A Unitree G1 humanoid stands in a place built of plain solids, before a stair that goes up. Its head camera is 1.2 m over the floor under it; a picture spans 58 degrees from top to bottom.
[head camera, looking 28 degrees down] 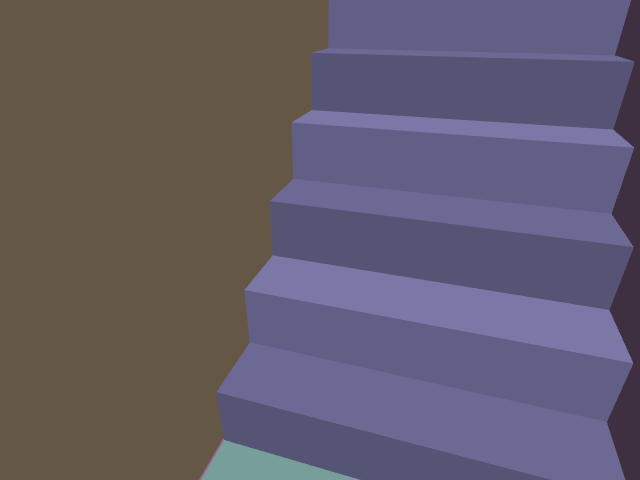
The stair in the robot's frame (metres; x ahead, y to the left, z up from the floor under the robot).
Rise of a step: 0.21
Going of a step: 0.23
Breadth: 1.07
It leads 17 degrees to the right of straight ahead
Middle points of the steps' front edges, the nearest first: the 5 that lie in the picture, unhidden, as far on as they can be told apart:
0.75 -0.20 0.21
0.97 -0.27 0.42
1.18 -0.34 0.63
1.40 -0.41 0.85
1.62 -0.48 1.06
